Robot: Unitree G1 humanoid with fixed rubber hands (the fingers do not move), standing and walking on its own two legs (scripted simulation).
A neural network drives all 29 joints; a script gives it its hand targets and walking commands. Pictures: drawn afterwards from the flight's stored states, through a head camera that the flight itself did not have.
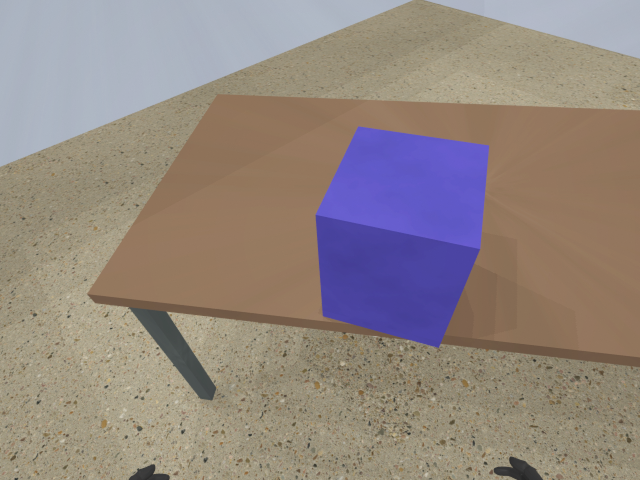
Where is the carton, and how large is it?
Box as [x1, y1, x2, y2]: [316, 126, 488, 347]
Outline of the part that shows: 358,126 316,213 316,228 323,315 438,347 479,250 488,145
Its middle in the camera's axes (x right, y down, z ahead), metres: +0.13 -0.01 +0.62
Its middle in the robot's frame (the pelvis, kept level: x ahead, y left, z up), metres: +0.49 -0.12 +0.00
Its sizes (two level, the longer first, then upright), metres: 0.210 0.200 0.250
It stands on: a table, 0.64 m high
